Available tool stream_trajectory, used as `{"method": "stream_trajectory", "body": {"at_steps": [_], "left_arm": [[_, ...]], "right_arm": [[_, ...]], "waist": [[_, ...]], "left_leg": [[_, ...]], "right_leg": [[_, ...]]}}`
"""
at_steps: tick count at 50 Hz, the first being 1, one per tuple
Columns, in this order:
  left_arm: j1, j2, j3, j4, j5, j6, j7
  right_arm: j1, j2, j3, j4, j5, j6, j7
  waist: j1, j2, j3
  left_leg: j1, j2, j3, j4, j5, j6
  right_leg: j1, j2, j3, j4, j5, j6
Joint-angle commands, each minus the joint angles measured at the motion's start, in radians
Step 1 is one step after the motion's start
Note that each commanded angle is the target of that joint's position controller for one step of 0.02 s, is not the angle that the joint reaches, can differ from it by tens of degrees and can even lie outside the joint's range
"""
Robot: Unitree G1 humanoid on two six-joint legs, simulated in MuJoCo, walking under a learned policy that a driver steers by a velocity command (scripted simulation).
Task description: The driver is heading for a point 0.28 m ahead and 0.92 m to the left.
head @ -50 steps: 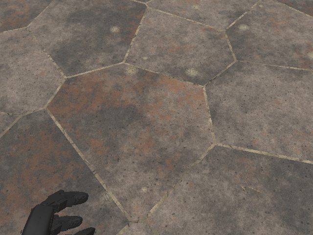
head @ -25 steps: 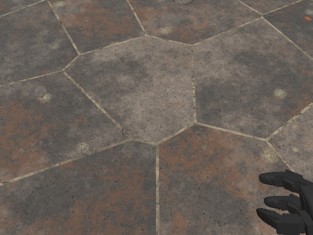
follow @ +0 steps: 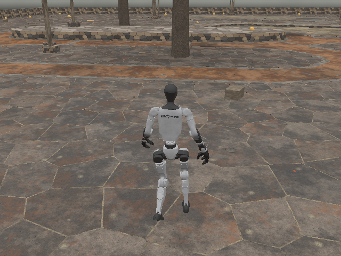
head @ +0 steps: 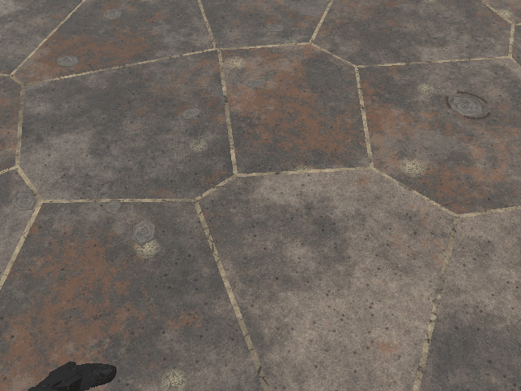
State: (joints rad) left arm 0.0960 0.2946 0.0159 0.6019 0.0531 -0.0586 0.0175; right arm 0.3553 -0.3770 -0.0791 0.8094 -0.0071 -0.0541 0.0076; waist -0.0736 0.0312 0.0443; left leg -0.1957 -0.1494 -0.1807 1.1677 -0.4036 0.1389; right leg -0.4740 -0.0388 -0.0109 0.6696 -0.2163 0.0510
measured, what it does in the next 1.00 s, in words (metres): walks ahead, turning left: left foot, then right foot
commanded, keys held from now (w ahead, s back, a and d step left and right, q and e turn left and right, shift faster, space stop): w+q+shift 0.22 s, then w+shift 0.50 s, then w+q+shift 0.28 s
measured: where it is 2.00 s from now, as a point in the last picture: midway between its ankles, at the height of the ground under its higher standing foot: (9, 122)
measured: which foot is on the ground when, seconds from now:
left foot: up 0.00-0.36, down 0.38-0.82, up 0.84-1.00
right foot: down 0.00-0.34, up 0.36-0.78, down 0.80-1.00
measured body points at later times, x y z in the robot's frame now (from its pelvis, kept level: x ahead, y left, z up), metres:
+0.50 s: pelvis +0.44 +0.07 +0.01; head +0.47 +0.08 +0.46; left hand +0.41 +0.33 -0.12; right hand +0.65 -0.14 -0.11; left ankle +0.46 +0.10 -0.71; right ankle +0.37 -0.13 -0.58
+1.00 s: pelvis +0.91 +0.23 +0.02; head +0.91 +0.25 +0.47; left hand +0.79 +0.49 -0.11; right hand +1.15 +0.05 -0.09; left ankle +0.82 +0.30 -0.61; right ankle +0.94 +0.13 -0.71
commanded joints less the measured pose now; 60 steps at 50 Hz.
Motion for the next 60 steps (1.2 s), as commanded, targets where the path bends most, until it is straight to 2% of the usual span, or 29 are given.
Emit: {"method": "stream_trajectory", "body": {"at_steps": [1,6,11,13,15,17,18,19,20,21,22,23,26,30,34,36,37,39,40,41,42,43,45,47,49,54,56,58,60], "left_arm": [[0.211,0.117,0.064,0.019,0.006,0.008,0.002],[0.291,0.054,0.043,0.153,-0.029,-0.037,-0.026],[0.282,0.097,0.049,0.194,-0.027,-0.057,-0.019],[0.349,0.12,0.05,0.222,-0.024,-0.053,-0.012],[0.374,0.19,0.061,0.225,-0.027,-0.038,-0.002],[0.315,0.249,0.069,0.204,-0.022,-0.013,0.005],[0.265,0.246,0.068,0.188,-0.025,-0.003,0.005],[0.32,0.134,0.05,0.175,-0.005,0.001,-0.012],[0.392,0.092,0.034,0.08,-0.046,-0.005,-0.016],[0.24,0.16,0.042,0.047,-0.045,-0.025,-0.015],[0.216,0.133,0.032,0.05,-0.055,-0.031,-0.014],[0.213,0.119,0.025,0.072,-0.044,-0.029,-0.014],[0.255,0.072,0.013,0.098,-0.006,0.017,-0.038],[0.009,0.033,-0.004,0.019,-0.011,0.02,-0.061],[-0.096,0.026,-0.013,-0.009,-0.038,0.004,-0.072],[-0.104,0.058,-0.003,-0.007,-0.032,0.003,-0.064],[-0.089,0.077,0.004,-0.008,-0.025,0.001,-0.056],[0.161,0.151,0.038,0.053,-0.024,0.003,-0.026],[0.381,0.185,0.056,0.114,-0.021,0.006,-0.005],[0.508,0.276,0.085,0.138,0.01,0.004,0.015],[0.451,0.296,0.094,0.136,0.02,0.0,-0.007],[0.326,0.192,0.083,0.112,0.004,0.001,-0.02],[0.236,0.087,0.06,0.136,0.002,-0.013,-0.025],[0.255,0.046,0.044,0.186,-0.001,-0.027,-0.024],[0.26,0.039,0.043,0.221,-0.026,-0.047,-0.035],[0.235,0.054,0.044,0.244,-0.031,-0.078,-0.036],[0.284,0.085,0.048,0.26,-0.04,-0.079,-0.023],[0.32,0.123,0.053,0.26,-0.044,-0.068,-0.009],[0.285,0.188,0.071,0.236,-0.042,-0.033,0.011]], "right_arm": [[-0.129,-0.05,0.013,-0.13,-0.028,-0.002,0.016],[-0.278,0.051,0.047,-0.233,-0.031,0.048,0.068],[-0.445,0.037,0.062,-0.306,-0.029,0.053,0.095],[-0.478,0.062,0.073,-0.304,-0.033,0.044,0.1],[-0.392,0.033,0.062,-0.26,-0.035,0.038,0.084],[-0.072,-0.036,0.028,-0.153,-0.035,0.03,0.055],[0.12,-0.078,0.001,-0.083,-0.037,0.029,0.036],[0.067,-0.154,-0.027,-0.066,-0.037,0.035,0.012],[0.001,-0.229,-0.037,-0.125,-0.038,0.042,0.005],[0.061,-0.189,-0.041,-0.116,-0.03,0.044,-0.007],[0.03,-0.159,-0.036,-0.082,-0.024,0.031,-0.017],[0.003,-0.112,-0.026,-0.064,-0.023,0.012,-0.02],[-0.034,-0.013,0.012,-0.038,-0.01,-0.032,-0.027],[0.021,-0.011,0.014,0.003,0.006,-0.061,-0.005],[0.081,-0.046,0.008,0.038,0.022,-0.085,0.002],[0.111,-0.073,0.007,0.065,0.012,-0.081,-0.005],[0.123,-0.094,0.004,0.074,0.004,-0.076,-0.01],[0.098,-0.147,-0.005,0.086,-0.025,-0.054,-0.024],[0.029,-0.149,-0.006,0.077,-0.035,-0.045,-0.028],[0.069,-0.024,0.025,0.046,-0.022,-0.053,-0.022],[0.189,0.052,0.045,0.02,0.036,-0.061,-0.013],[0.063,-0.038,0.034,0.023,0.011,-0.053,-0.026],[-0.042,-0.015,0.038,0.01,-0.001,-0.037,-0.01],[-0.049,0.043,0.046,-0.009,-0.016,0.0,0.014],[-0.112,0.085,0.054,-0.05,-0.016,0.028,0.032],[-0.313,0.089,0.067,-0.149,-0.011,0.029,0.068],[-0.387,0.094,0.07,-0.17,-0.016,0.021,0.082],[-0.37,0.074,0.061,-0.155,-0.01,0.018,0.081],[-0.199,0.032,0.046,-0.104,-0.017,0.007,0.063]], "waist": [[0.145,-0.09,-0.1],[0.089,-0.109,0.014],[0.064,-0.071,0.106],[0.074,-0.065,0.114],[0.017,-0.123,0.038],[-0.14,-0.17,-0.121],[-0.232,-0.146,-0.192],[-0.103,0.054,-0.201],[-0.002,0.207,-0.379],[-0.071,0.04,-0.352],[-0.027,-0.012,-0.185],[0.021,-0.091,-0.078],[0.12,-0.078,-0.018],[0.075,-0.041,0.098],[0.036,-0.026,0.088],[0.037,-0.034,0.055],[0.051,0.0,0.015],[0.193,0.045,-0.145],[0.318,0.035,-0.219],[0.31,-0.13,-0.334],[0.19,-0.407,-0.485],[0.19,-0.18,-0.33],[0.142,0.005,-0.098],[0.089,-0.035,-0.015],[0.055,-0.064,0.05],[0.036,-0.078,0.121],[0.058,-0.059,0.13],[0.044,-0.086,0.078],[-0.05,-0.124,-0.018]], "left_leg": [[-0.585,0.159,0.079,0.233,0.123,-0.018],[-0.627,0.233,0.105,0.155,0.188,-0.025],[-0.537,0.211,0.254,-0.207,0.37,-0.002],[-0.405,0.147,0.33,-0.348,0.369,0.037],[-0.26,0.063,0.355,-0.393,0.306,0.066],[0.068,0.016,0.301,-0.435,0.207,0.104],[0.321,0.034,0.237,-0.572,0.228,0.128],[0.503,0.203,0.015,-0.541,0.107,0.126],[0.7,0.463,-0.546,-0.707,0.099,0.27],[0.646,0.429,-0.567,-0.839,0.089,0.257],[0.502,0.42,-0.452,-0.874,0.138,0.239],[0.326,0.379,-0.355,-0.895,0.21,0.203],[0.047,0.288,-0.19,-0.959,0.311,0.171],[-0.042,0.186,-0.008,-1.073,0.455,0.132],[0.006,0.224,0.038,-1.173,0.674,0.082],[0.186,0.237,0.078,-1.104,0.986,0.054],[0.241,0.257,0.067,-1.01,1.182,0.039],[0.26,0.285,0.038,-0.663,1.372,0.022],[0.116,0.25,0.054,-0.384,1.219,0.02],[-0.141,0.146,0.101,0.031,0.72,0.009],[-0.4,0.004,0.061,0.334,-0.029,-0.014],[-0.489,0.103,0.045,0.343,0.078,0.007],[-0.472,0.192,0.073,0.236,0.174,0.002],[-0.434,0.228,0.083,0.216,0.152,-0.011],[-0.499,0.267,0.092,0.17,0.158,-0.02],[-0.483,0.252,0.227,-0.205,0.44,-0.007],[-0.422,0.216,0.31,-0.365,0.507,0.021],[-0.362,0.144,0.374,-0.418,0.51,0.047],[-0.203,0.056,0.392,-0.478,0.418,0.056]], "right_leg": [[0.541,-0.336,0.526,-0.402,-0.433,-0.16],[0.399,-0.266,0.091,-0.469,0.078,-0.1],[0.362,-0.189,-0.213,-0.567,0.378,-0.076],[0.389,-0.18,-0.265,-0.557,0.715,-0.072],[0.483,-0.215,-0.266,-0.427,1.158,-0.081],[0.461,-0.25,-0.244,-0.049,1.314,-0.111],[0.332,-0.215,-0.253,0.254,1.148,-0.114],[0.057,-0.088,-0.22,0.628,0.016,-0.099],[-0.24,0.018,-0.082,0.937,-0.294,-0.066],[-0.331,0.0,0.032,0.932,-0.165,-0.074],[-0.361,-0.041,0.032,0.858,-0.12,-0.077],[-0.307,-0.08,0.032,0.761,-0.106,-0.075],[-0.14,-0.133,0.051,0.579,-0.133,-0.047],[-0.185,-0.128,-0.031,0.251,0.088,-0.038],[0.011,-0.056,-0.075,-0.041,0.438,-0.097],[0.019,0.006,-0.11,-0.099,0.387,-0.131],[0.07,0.041,-0.108,-0.1,0.313,-0.143],[0.334,0.09,-0.063,-0.076,0.115,-0.162],[0.57,0.034,-0.021,-0.093,0.048,-0.171],[0.816,-0.198,0.239,-0.093,-0.267,-0.203],[0.946,-0.434,0.822,-0.322,-0.416,-0.313],[0.811,-0.37,0.746,-0.381,-0.502,-0.279],[0.515,-0.32,0.454,-0.428,-0.282,-0.24],[0.348,-0.284,0.264,-0.476,-0.173,-0.206],[0.298,-0.268,0.118,-0.535,-0.098,-0.166],[0.26,-0.15,-0.238,-0.607,0.297,-0.116],[0.333,-0.155,-0.289,-0.628,0.492,-0.107],[0.478,-0.165,-0.315,-0.536,0.938,-0.083],[0.558,-0.184,-0.309,-0.248,1.263,-0.078]]}}
Keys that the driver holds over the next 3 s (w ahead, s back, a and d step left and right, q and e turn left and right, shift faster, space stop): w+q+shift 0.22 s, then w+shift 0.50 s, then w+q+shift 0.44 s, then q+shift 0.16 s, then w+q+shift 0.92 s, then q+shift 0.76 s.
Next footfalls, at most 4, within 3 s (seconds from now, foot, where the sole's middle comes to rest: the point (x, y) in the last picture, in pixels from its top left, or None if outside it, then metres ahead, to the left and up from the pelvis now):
0.38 left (216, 378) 0.49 0.11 -0.75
0.80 right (200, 218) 0.98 0.15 -0.75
1.26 left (76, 163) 1.24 0.56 -0.75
1.74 right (28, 101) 1.57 0.79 -0.75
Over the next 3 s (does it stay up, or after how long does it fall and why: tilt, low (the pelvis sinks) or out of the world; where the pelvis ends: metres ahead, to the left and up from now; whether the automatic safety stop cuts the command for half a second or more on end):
stays up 1.35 1.42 0.01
